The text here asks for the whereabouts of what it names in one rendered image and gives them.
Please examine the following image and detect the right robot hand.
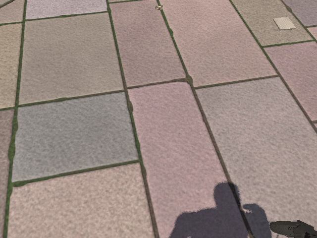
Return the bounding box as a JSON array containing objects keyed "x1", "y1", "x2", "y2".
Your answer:
[{"x1": 269, "y1": 220, "x2": 317, "y2": 238}]

